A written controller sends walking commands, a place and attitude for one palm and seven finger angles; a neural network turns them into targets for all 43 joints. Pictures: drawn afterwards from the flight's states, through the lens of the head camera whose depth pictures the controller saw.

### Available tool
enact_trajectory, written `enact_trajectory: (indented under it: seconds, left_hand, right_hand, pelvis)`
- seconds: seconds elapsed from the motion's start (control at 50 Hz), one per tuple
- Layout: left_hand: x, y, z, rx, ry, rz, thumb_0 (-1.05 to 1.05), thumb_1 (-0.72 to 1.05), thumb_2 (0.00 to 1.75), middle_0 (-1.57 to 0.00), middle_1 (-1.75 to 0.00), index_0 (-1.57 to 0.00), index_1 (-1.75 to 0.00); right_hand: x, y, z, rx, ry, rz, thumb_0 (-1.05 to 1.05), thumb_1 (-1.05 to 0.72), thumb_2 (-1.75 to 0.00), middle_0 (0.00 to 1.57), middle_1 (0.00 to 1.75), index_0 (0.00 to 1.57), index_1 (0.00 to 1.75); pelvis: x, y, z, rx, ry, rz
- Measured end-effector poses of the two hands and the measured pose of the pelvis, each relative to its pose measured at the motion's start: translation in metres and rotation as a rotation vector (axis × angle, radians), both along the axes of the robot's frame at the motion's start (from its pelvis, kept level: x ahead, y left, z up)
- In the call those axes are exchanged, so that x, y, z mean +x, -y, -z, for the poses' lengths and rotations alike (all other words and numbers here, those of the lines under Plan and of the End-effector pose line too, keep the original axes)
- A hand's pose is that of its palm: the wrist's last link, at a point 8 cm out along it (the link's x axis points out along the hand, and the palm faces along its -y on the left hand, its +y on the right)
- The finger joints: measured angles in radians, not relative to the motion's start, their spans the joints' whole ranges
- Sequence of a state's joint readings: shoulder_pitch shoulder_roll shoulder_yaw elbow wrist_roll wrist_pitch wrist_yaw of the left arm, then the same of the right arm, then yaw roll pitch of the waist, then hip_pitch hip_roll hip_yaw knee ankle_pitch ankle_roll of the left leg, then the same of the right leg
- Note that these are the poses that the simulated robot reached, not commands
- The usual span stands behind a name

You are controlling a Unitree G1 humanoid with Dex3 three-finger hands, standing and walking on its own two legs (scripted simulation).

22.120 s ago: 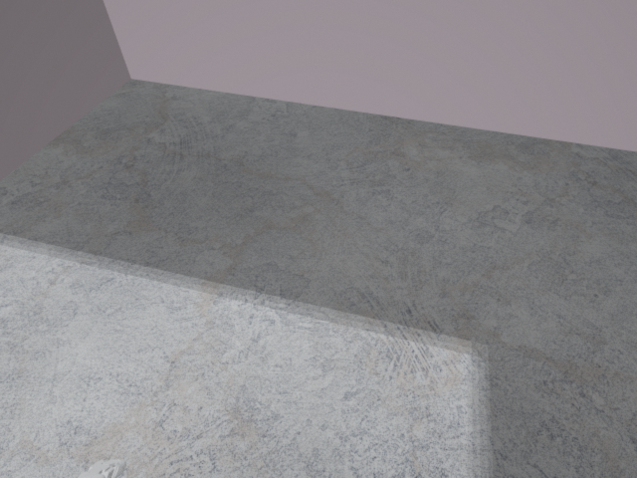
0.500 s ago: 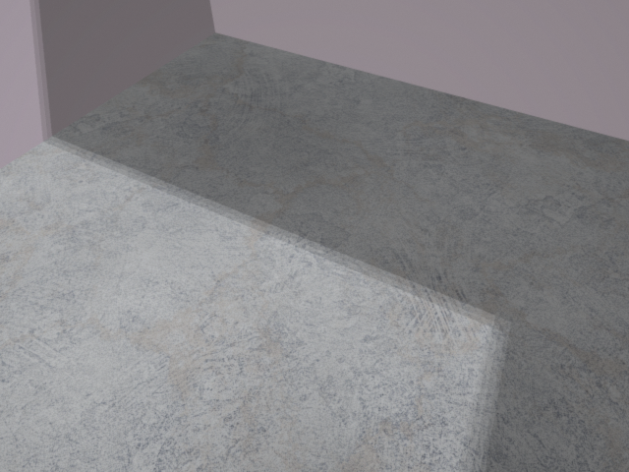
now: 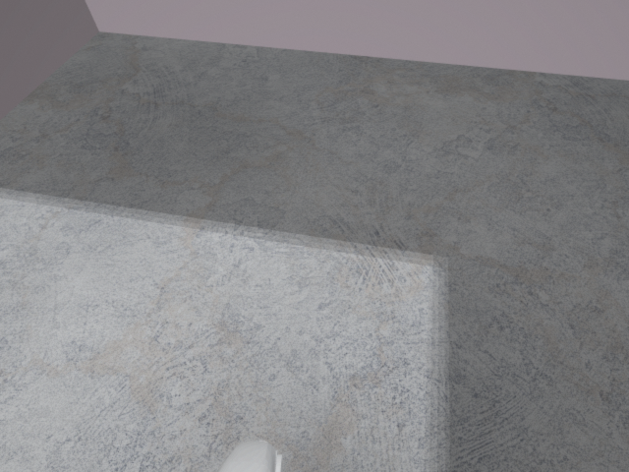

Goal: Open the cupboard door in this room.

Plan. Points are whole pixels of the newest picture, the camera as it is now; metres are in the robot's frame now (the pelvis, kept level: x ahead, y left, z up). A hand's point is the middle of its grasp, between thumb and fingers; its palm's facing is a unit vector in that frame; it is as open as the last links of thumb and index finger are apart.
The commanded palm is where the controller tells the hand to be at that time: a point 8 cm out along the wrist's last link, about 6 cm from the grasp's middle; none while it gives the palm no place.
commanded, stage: turn or walk to find it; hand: left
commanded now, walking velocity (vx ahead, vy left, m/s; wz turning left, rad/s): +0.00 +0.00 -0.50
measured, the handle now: out of the picture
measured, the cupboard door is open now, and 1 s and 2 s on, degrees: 0 0 0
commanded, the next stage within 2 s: none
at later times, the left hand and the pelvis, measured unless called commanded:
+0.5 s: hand (172, 466) +0.13 +0.22 -0.16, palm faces -0.25 -0.94 -0.22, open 7.3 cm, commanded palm none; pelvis -0.01 +0.04 +0.01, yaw -16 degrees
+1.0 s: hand out of the picture +0.13 +0.14 -0.16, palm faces -0.47 -0.85 -0.22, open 7.3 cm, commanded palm none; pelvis -0.03 +0.01 +0.00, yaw -31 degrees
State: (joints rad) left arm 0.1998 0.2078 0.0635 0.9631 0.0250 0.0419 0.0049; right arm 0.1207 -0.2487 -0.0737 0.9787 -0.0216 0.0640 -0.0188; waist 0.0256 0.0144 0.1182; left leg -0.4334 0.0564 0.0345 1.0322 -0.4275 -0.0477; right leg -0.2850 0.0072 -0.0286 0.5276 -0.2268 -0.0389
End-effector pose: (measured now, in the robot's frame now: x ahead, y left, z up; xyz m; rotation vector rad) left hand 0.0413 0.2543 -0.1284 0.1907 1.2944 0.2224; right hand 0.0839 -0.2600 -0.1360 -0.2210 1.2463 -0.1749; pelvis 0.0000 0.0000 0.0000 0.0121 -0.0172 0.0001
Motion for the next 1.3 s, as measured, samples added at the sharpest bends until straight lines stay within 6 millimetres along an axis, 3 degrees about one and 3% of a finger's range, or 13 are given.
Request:
enact_trajectory:
  seconds: [0.1, 0.22, 0.4, 0.54, 0.64, 0.7, 0.84, 1.0, 1.14, 1.3]
  left_hand:
    - [0.018, -0.010, 0.005, -0.020, 0.020, 0.071, 0.00, 0.91, 0.90, -0.20, -0.30, -0.21, -0.30]
    - [0.045, -0.033, 0.021, -0.047, 0.047, 0.138, 0.00, 0.91, 0.90, -0.20, -0.30, -0.21, -0.30]
    - [0.081, -0.039, 0.003, -0.050, 0.059, 0.256, 0.00, 0.91, 0.90, -0.20, -0.30, -0.20, -0.30]
    - [0.109, -0.003, 0.001, -0.048, 0.051, 0.376, 0.00, 0.91, 0.90, -0.20, -0.30, -0.20, -0.30]
    - [0.132, 0.046, 0.001, -0.039, 0.112, 0.487, 0.00, 0.91, 0.90, -0.20, -0.30, -0.20, -0.30]
    - [0.134, 0.069, -0.003, -0.034, 0.147, 0.525, 0.00, 0.91, 0.90, -0.20, -0.30, -0.20, -0.30]
    - [0.116, 0.085, -0.008, -0.043, 0.102, 0.555, 0.00, 0.91, 0.90, -0.20, -0.30, -0.21, -0.30]
    - [0.106, 0.065, 0.004, -0.058, 0.034, 0.576, 0.00, 0.91, 0.90, -0.21, -0.30, -0.21, -0.30]
    - [0.123, 0.028, 0.027, -0.058, -0.018, 0.591, 0.00, 0.91, 0.90, -0.20, -0.30, -0.21, -0.30]
    - [0.155, 0.022, 0.011, -0.046, -0.024, 0.680, 0.00, 0.91, 0.90, -0.20, -0.30, -0.20, -0.30]
  right_hand:
    - [-0.015, -0.002, -0.012, -0.035, 0.025, 0.045, 0.00, -0.91, -0.90, 0.20, 0.30, 0.20, 0.30]
    - [-0.042, -0.025, -0.019, -0.075, 0.068, 0.103, 0.00, -0.91, -0.90, 0.20, 0.30, 0.20, 0.30]
    - [-0.104, -0.059, -0.024, -0.027, -0.009, 0.235, 0.00, -0.90, -0.90, 0.20, 0.30, 0.20, 0.30]
    - [-0.152, -0.065, -0.010, 0.033, -0.062, 0.372, 0.00, -0.90, -0.90, 0.20, 0.30, 0.20, 0.30]
    - [-0.192, -0.050, 0.013, 0.075, -0.099, 0.471, 0.00, -0.90, -0.90, 0.20, 0.30, 0.20, 0.30]
    - [-0.208, -0.036, 0.022, 0.076, -0.132, 0.505, 0.00, -0.90, -0.90, 0.20, 0.30, 0.20, 0.30]
    - [-0.199, -0.009, 0.006, 0.032, -0.059, 0.528, 0.00, -0.91, -0.90, 0.20, 0.30, 0.20, 0.30]
    - [-0.170, 0.002, -0.014, -0.043, 0.043, 0.534, 0.00, -0.91, -0.90, 0.20, 0.30, 0.20, 0.30]
    - [-0.150, -0.022, -0.026, -0.106, 0.116, 0.543, 0.00, -0.90, -0.90, 0.20, 0.30, 0.20, 0.30]
    - [-0.177, -0.069, -0.033, -0.063, 0.073, 0.642, 0.00, -0.90, -0.90, 0.20, 0.30, 0.20, 0.30]
  pelvis:
    - [-0.005, -0.011, -0.001, -0.008, -0.009, 0.053]
    - [-0.011, -0.036, 0.007, -0.016, -0.009, 0.120]
    - [-0.011, -0.049, -0.008, -0.041, -0.019, 0.226]
    - [-0.015, -0.037, -0.005, -0.031, -0.027, 0.311]
    - [-0.022, -0.014, 0.008, -0.003, -0.024, 0.374]
    - [-0.028, -0.007, 0.011, -0.014, -0.014, 0.398]
    - [-0.034, 0.000, -0.001, 0.001, -0.006, 0.464]
    - [-0.029, -0.011, -0.002, -0.010, -0.021, 0.534]
    - [-0.016, -0.037, 0.007, -0.020, -0.031, 0.605]
    - [-0.008, -0.050, -0.007, -0.046, -0.033, 0.695]
